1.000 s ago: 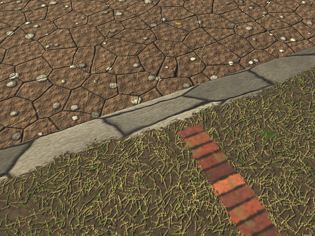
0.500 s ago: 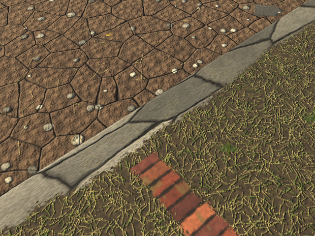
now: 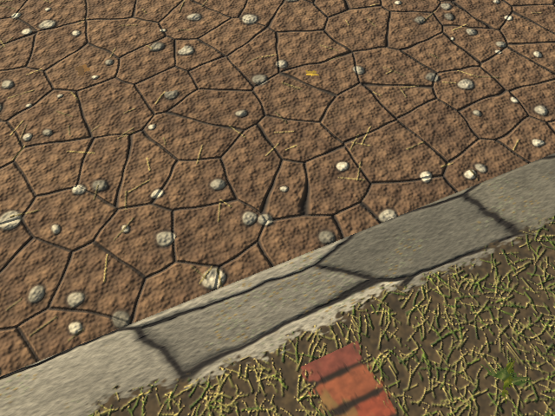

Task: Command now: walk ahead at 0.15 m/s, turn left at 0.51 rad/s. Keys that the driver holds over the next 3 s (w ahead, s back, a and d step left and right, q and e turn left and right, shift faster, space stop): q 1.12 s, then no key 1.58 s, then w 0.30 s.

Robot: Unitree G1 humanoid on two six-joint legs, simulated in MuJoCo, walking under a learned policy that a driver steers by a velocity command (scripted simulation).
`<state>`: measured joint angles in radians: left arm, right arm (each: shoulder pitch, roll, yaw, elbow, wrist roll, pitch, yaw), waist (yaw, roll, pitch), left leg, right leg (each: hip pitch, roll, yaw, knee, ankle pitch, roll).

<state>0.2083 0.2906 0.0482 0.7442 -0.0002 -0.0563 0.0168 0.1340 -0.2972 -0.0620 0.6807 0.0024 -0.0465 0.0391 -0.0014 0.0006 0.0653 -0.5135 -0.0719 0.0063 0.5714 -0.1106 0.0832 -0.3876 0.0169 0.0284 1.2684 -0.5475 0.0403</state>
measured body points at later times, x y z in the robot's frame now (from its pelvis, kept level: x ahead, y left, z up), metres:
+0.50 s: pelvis +0.09 -0.05 +0.02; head +0.12 -0.06 +0.47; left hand +0.14 +0.26 -0.07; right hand +0.33 -0.27 -0.08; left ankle +0.06 +0.07 -0.66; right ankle +0.14 -0.16 -0.72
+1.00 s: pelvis +0.06 -0.01 +0.02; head +0.08 +0.04 +0.47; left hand +0.03 +0.32 -0.09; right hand +0.35 -0.15 -0.05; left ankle +0.02 +0.07 -0.72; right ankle +0.14 -0.15 -0.63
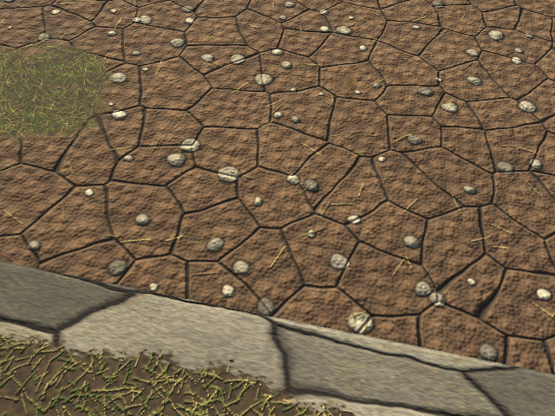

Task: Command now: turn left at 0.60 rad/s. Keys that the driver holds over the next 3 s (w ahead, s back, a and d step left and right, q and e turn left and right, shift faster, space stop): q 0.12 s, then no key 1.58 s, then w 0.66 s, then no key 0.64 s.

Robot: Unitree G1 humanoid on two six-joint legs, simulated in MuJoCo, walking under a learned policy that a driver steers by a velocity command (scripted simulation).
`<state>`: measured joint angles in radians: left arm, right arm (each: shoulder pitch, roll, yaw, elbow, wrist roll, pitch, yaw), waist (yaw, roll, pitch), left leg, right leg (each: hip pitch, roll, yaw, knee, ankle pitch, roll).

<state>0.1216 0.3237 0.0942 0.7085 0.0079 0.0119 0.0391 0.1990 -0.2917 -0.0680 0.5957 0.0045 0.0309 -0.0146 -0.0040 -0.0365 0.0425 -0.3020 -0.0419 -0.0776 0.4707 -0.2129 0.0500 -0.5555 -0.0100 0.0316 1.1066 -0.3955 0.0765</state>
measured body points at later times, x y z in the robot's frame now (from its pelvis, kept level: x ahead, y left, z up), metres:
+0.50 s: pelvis +0.00 -0.03 +0.00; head +0.03 -0.04 +0.45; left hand +0.10 +0.25 -0.10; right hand +0.19 -0.28 -0.11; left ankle -0.06 +0.12 -0.71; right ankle +0.03 -0.14 -0.74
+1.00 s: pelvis -0.01 +0.00 -0.01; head -0.01 +0.01 +0.44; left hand +0.04 +0.28 -0.13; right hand +0.14 -0.22 -0.13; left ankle -0.05 +0.12 -0.74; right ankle +0.03 -0.14 -0.74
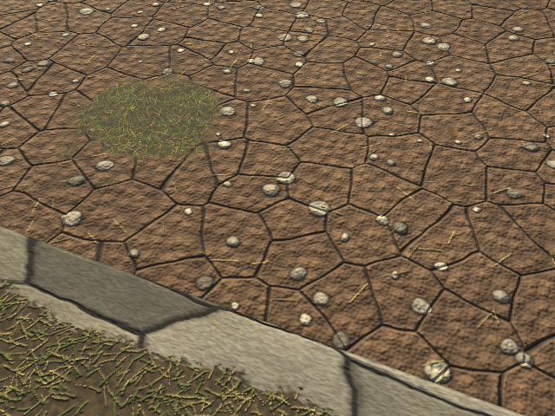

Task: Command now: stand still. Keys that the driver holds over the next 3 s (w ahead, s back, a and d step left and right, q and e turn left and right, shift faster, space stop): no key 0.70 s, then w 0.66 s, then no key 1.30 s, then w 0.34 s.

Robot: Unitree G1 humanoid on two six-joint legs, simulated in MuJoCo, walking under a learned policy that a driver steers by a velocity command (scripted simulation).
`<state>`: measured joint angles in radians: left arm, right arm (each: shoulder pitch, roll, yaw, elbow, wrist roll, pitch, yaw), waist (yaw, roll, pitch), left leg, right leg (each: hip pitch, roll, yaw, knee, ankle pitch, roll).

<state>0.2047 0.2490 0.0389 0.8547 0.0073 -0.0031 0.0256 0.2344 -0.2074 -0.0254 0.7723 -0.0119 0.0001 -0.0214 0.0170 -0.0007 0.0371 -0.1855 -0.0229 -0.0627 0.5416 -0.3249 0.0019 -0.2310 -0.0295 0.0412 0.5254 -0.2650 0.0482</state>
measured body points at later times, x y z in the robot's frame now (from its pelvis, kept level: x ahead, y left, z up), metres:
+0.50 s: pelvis +0.00 +0.00 +0.00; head +0.01 +0.00 +0.45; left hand +0.04 +0.26 -0.15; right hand +0.05 -0.25 -0.14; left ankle -0.02 +0.12 -0.73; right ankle +0.01 -0.15 -0.73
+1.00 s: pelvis +0.05 -0.04 +0.00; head +0.05 -0.05 +0.45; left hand +0.03 +0.22 -0.14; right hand +0.06 -0.29 -0.16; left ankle -0.02 +0.11 -0.69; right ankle +0.01 -0.13 -0.73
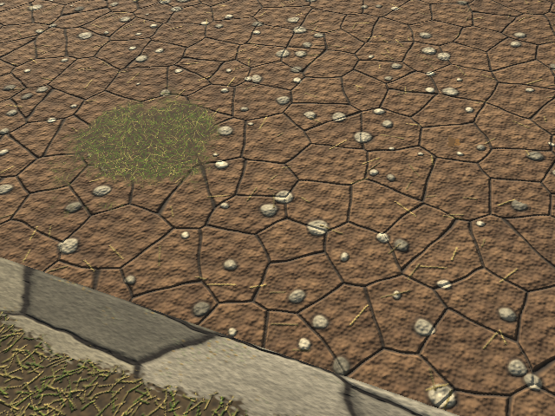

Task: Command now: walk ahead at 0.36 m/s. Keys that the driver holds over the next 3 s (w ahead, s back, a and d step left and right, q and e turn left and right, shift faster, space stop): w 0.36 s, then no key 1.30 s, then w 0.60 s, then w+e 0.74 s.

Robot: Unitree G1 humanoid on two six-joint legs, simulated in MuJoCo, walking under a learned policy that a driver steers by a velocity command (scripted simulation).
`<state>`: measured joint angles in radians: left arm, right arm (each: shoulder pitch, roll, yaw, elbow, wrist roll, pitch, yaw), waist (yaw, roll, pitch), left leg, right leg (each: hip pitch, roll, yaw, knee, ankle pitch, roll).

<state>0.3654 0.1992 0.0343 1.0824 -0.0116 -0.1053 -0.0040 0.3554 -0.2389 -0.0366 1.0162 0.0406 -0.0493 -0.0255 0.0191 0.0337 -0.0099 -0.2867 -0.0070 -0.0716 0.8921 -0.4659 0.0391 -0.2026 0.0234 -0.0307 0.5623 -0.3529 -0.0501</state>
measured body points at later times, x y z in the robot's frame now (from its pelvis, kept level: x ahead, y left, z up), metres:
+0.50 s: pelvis +0.24 +0.05 +0.00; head +0.28 +0.06 +0.45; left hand +0.22 +0.31 -0.15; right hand +0.40 -0.20 -0.11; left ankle +0.32 +0.14 -0.73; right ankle +0.09 -0.09 -0.63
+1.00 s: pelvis +0.37 +0.04 +0.01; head +0.38 +0.03 +0.46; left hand +0.47 +0.30 -0.12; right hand +0.42 -0.21 -0.15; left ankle +0.33 +0.14 -0.73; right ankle +0.41 -0.08 -0.73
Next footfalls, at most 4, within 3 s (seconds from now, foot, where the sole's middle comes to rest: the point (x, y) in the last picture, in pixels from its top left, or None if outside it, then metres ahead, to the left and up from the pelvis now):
0.38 left None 0.37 0.14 -0.77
0.80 right None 0.45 -0.08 -0.77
2.48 left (265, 297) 0.87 0.12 -0.77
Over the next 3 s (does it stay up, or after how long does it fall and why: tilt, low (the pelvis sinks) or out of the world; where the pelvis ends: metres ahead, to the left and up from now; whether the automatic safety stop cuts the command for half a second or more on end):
stays up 0.95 -0.05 -0.01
